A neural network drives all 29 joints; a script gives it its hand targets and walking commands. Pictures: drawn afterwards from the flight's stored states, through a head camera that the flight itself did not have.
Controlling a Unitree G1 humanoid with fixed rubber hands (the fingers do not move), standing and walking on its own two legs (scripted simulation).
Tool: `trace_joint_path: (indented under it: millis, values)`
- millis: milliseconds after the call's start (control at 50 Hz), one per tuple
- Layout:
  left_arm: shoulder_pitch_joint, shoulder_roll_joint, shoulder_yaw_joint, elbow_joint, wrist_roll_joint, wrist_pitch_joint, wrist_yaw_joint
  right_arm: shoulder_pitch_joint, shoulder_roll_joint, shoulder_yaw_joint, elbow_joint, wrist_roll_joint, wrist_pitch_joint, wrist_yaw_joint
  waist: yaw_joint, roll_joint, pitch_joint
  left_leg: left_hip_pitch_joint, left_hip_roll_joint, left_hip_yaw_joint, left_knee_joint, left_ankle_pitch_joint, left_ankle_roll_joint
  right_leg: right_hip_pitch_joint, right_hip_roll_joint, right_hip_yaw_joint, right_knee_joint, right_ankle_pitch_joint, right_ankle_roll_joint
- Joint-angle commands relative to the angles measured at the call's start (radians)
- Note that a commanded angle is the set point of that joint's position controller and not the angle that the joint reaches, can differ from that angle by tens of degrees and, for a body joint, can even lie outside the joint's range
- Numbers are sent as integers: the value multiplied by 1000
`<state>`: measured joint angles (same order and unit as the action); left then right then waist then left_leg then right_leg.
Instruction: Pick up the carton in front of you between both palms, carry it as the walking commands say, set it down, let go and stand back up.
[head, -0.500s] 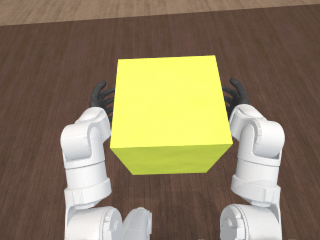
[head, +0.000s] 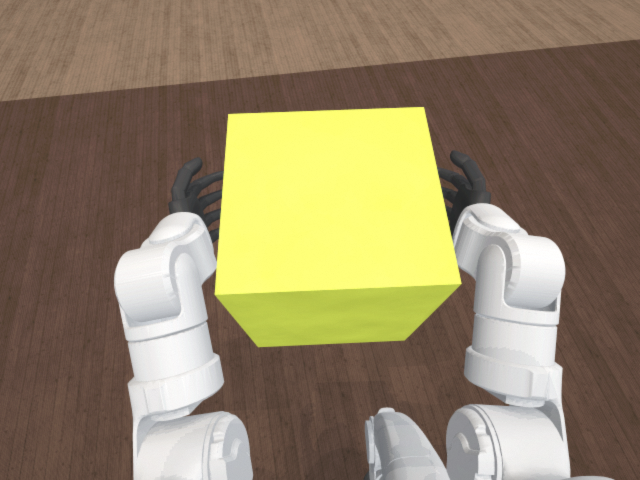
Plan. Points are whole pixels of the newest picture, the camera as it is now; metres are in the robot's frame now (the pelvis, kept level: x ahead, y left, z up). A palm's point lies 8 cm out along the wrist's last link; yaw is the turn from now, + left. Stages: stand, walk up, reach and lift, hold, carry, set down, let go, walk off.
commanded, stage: carry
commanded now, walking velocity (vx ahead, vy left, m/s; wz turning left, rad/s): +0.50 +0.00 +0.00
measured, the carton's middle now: (329, 243) +0.37 -0.02 +0.08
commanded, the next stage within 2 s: none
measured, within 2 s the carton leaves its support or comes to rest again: neither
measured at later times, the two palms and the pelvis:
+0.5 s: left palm (214, 48) +0.66 +0.12 +0.18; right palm (414, 43) +0.67 -0.18 +0.17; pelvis +0.31 -0.04 +0.03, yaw +1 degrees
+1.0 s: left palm out of the picture +0.98 +0.13 +0.21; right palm out of the picture +0.97 -0.17 +0.22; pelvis +0.62 -0.01 +0.06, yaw +1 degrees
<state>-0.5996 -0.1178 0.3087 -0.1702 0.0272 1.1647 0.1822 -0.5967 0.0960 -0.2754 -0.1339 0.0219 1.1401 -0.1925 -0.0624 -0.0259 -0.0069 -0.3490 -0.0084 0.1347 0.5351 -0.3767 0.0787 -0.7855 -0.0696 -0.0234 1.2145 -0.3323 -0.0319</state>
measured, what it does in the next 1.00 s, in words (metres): climbs: right foot, then left foot 0.03 m higher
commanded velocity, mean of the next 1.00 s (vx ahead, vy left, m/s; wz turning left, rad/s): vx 0.50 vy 0.00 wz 0.00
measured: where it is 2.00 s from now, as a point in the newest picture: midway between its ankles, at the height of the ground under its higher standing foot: (303, 169)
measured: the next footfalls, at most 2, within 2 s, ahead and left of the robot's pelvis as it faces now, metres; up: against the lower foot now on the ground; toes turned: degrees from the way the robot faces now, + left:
right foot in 0.18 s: +0.32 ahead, -0.13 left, +0.03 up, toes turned -7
left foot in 0.64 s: +0.60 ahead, +0.08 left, +0.06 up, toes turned +7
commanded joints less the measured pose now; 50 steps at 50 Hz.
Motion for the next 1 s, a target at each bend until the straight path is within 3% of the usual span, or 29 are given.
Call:
trace_joint_path:
  millis: [0, 60, 100, 120, 140, 160, 180, 200, 220, 260, 280, 320, 360, 440, 480, 540, 580, 600, 620, 640, 660, 680, 700, 720, 760, 820, 880, 920, 980]
  values:
    - [-573, -637, -606, -33, -163, -14, 0, -620, 686, 623, -105, 234, 5, 46, -1, 128, -445, 426, 254, -281, -177, 255, 171, -93, -33, -9, -160, 57, 16]
    - [-555, -619, -601, -11, -169, 9, -3, -567, 648, 587, -56, 188, 29, 37, -9, 150, -395, 409, 226, -203, -182, 388, 140, -3, -3, -75, -373, 106, 4]
    - [-552, -621, -591, 19, -166, 22, -8, -558, 641, 568, -23, 165, 40, 36, 10, 167, -365, 382, 209, -149, -166, 474, 106, 106, 37, -144, -486, 94, -13]
    - [-553, -624, -584, 37, -165, 26, -10, -558, 641, 559, -8, 155, 44, 36, 40, 190, -370, 362, 204, -120, -116, 588, 83, 201, 72, -183, -525, 78, -25]
    - [-549, -630, -578, 61, -163, 28, -13, -561, 642, 551, 4, 147, 46, 35, 90, 188, -396, 319, 190, -64, 8, 722, 49, 361, 120, -232, -586, 96, -35]
    - [-549, -634, -570, 88, -165, 26, -14, -554, 644, 544, 17, 138, 48, 34, 136, 124, -467, 220, 151, 1, 212, 762, 3, 622, 141, -232, -635, 96, -53]
    - [-519, -635, -558, 107, -162, 24, -16, -580, 636, 532, 20, 125, 49, 31, 186, 10, -544, 24, 112, -4, 460, 481, -36, 864, -25, 43, -680, -96, -76]
    - [-570, -632, -569, 104, -172, 18, -13, -562, 658, 519, 25, 119, 52, 30, 137, -300, -582, -311, -47, -53, 702, -53, -74, 1042, -287, 627, -841, -119, -224]
    - [-584, -681, -585, 99, -194, 15, -17, -614, 662, 511, 17, 109, 50, 25, 145, -260, -537, -444, -39, -153, 866, -129, -53, 1042, -293, 731, -892, -19, -253]
    - [-696, -759, -642, 15, -262, -3, -39, -633, 721, 507, 17, 102, 38, 25, 146, -43, -498, -512, 25, -173, 961, -67, -23, 959, -260, 512, -776, 231, -239]
    - [-747, -796, -667, -25, -294, -15, -51, -636, 745, 509, 11, 99, 28, 26, 136, -1, -489, -499, 55, -180, 919, -32, -18, 901, -243, 435, -780, 238, -210]
    - [-792, -822, -701, -69, -333, -37, -64, -641, 759, 527, -12, 94, 9, 26, 112, -37, -496, -465, 69, -167, 850, 3, -16, 847, -218, 346, -817, 130, -177]
    - [-764, -799, -701, -83, -340, -48, -64, -626, 739, 547, -37, 93, -3, 18, 109, -65, -487, -502, 73, -142, 815, 23, -24, 849, -212, 296, -840, 123, -194]
    - [-653, -701, -671, -69, -305, -36, -42, -578, 661, 565, -73, 98, 2, 4, 125, -63, -448, -567, 96, -104, 612, 76, -47, 899, -194, 194, -863, 224, -213]
    - [-607, -665, -648, -46, -279, -21, -34, -556, 637, 565, -65, 103, 18, 5, 127, -82, -410, -499, 90, -76, 436, 126, -46, 874, -162, 122, -877, 288, -189]
    - [-566, -637, -619, 3, -242, 2, -29, -549, 631, 557, -32, 104, 41, 12, 126, -119, -354, -344, 34, 27, 217, 135, -28, 826, -130, 26, -878, 427, -141]
    - [-560, -636, -602, 31, -219, 12, -29, -546, 642, 549, 4, 107, 50, 18, 69, -156, -377, -155, -40, 106, 132, 113, -10, 802, -126, -35, -743, 715, -98]
    - [-560, -635, -594, 39, -210, 17, -28, -540, 650, 548, 26, 112, 51, 19, 20, -127, -430, 37, -86, 144, 46, 144, -1, 758, -100, -103, -579, 820, -60]
    - [-564, -632, -584, 44, -195, 20, -26, -529, 654, 541, 47, 115, 50, 21, -29, -44, -527, 322, -35, 43, 34, 111, 12, 604, -72, -110, -370, 646, -20]
    - [-544, -645, -573, 47, -184, 24, -25, -543, 648, 534, 50, 115, 48, 20, -27, 212, -627, 563, 288, -536, -61, -115, 143, 303, 24, -85, -71, 267, 36]
    - [-590, -636, -566, 39, -177, 23, -24, -557, 686, 548, 57, 128, 42, 24, -39, 346, -595, 635, 353, -870, -218, 19, 227, 60, 159, 3, 129, -165, 35]
    - [-624, -679, -568, 42, -175, 18, -20, -608, 714, 563, 14, 150, 38, 34, -16, 242, -549, 606, 359, -781, -157, 128, 236, -27, 100, 73, 262, -163, 3]
    - [-635, -698, -556, 37, -170, 12, -20, -659, 764, 602, -19, 191, 29, 46, -28, 112, -513, 544, 338, -668, -95, 238, 220, -68, 64, 66, 286, -140, -13]
    - [-638, -721, -555, 35, -166, 4, -20, -716, 795, 634, -60, 228, 17, 57, -14, 48, -488, 473, 318, -578, -85, 279, 184, -65, 31, 73, 245, -109, -22]
    - [-636, -743, -568, 29, -156, -14, -20, -779, 833, 671, -108, 278, -5, 71, 21, 86, -494, 400, 283, -460, -128, 169, 134, -17, 5, 65, 142, -60, -27]
    - [-621, -719, -595, -2, -152, -32, -12, -731, 799, 669, -124, 284, -20, 72, 18, 125, -483, 392, 268, -378, -158, 158, 155, -52, -5, 23, 69, -11, -11]
    - [-592, -663, -604, -24, -156, -26, -2, -663, 723, 642, -114, 258, -10, 55, 3, 120, -454, 415, 263, -313, -175, 221, 176, -96, -25, -3, -97, 32, 11]
    - [-566, -634, -602, -20, -161, -13, 1, -613, 681, 618, -88, 227, 5, 44, -5, 136, -429, 410, 245, -261, -181, 287, 161, -56, -26, -19, -246, 81, 11]
    - [-551, -613, -590, 5, -163, 10, -1, -568, 645, 582, -41, 186, 29, 35, -6, 149, -380, 390, 218, -182, -178, 423, 125, 54, 21, -109, -439, 101, -6]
